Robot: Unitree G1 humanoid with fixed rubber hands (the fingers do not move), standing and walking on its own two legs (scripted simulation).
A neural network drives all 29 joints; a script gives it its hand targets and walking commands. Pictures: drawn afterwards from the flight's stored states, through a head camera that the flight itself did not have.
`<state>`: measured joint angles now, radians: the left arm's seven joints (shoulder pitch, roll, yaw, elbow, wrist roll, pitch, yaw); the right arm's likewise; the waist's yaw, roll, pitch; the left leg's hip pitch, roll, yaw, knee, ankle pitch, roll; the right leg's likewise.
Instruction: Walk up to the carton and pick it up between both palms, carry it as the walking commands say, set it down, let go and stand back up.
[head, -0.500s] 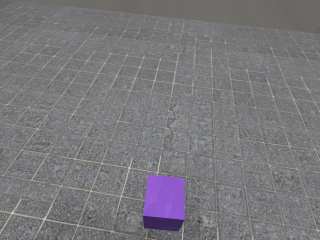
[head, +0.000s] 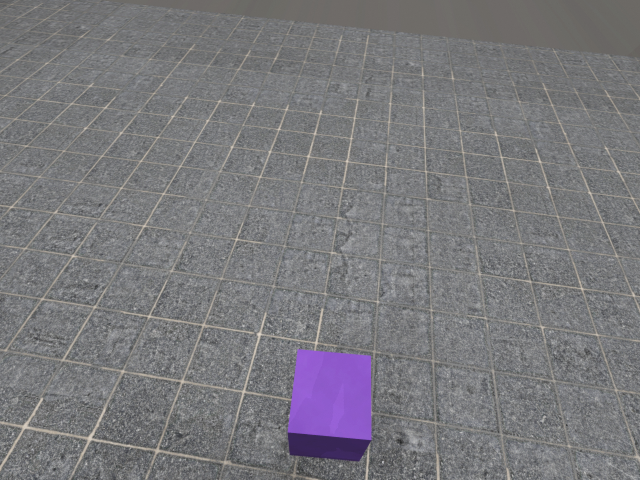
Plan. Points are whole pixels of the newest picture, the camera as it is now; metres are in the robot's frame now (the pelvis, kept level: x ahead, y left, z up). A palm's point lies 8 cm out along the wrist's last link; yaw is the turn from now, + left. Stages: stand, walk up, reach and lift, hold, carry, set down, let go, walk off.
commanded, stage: stand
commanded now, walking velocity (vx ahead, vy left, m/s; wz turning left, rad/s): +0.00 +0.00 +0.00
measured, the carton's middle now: (329, 406) +0.40 -0.04 -0.66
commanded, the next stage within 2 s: reach and lift in 0.22 s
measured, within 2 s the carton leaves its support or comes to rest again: neither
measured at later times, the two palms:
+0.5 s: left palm (170, 465) +0.16 +0.21 -0.14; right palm (480, 472) +0.16 -0.22 -0.13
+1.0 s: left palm (197, 459) +0.17 +0.18 -0.18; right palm (468, 473) +0.17 -0.22 -0.18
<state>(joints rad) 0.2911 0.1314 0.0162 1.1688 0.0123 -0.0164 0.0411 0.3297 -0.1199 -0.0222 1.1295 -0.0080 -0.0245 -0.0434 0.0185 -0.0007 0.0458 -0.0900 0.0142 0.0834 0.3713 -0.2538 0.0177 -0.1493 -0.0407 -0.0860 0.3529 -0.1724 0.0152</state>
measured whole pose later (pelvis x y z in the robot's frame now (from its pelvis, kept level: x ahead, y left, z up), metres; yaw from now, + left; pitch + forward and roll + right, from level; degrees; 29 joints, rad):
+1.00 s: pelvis -0.09 -0.02 -0.09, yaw +2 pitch +14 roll +0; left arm -0.25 0.13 0.10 0.52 0.03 0.51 -0.02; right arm -0.21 -0.12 -0.13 0.48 0.01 0.51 -0.01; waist -0.02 0.00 0.05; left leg -0.90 0.02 0.04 1.05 -0.41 0.01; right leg -0.94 -0.04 -0.04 1.02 -0.33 -0.01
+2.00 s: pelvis -0.08 -0.02 -0.15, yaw +3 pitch +48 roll +0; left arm -0.98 0.16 0.28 0.87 0.05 0.06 0.07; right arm -0.93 -0.18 -0.38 0.86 -0.04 0.03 0.00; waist -0.05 0.02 -0.13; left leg -1.63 0.01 0.02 1.18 -0.38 0.00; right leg -1.67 -0.05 -0.04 1.14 -0.30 -0.01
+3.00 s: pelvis -0.13 -0.02 -0.39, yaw +3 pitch +41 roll +1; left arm -1.33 0.33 0.00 1.10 -0.26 0.01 0.15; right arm -1.33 -0.34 -0.06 1.15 0.29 -0.02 -0.14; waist -0.05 0.00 0.24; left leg -2.27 0.02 0.01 2.13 -0.58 0.00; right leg -2.32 -0.06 -0.02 2.07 -0.46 -0.03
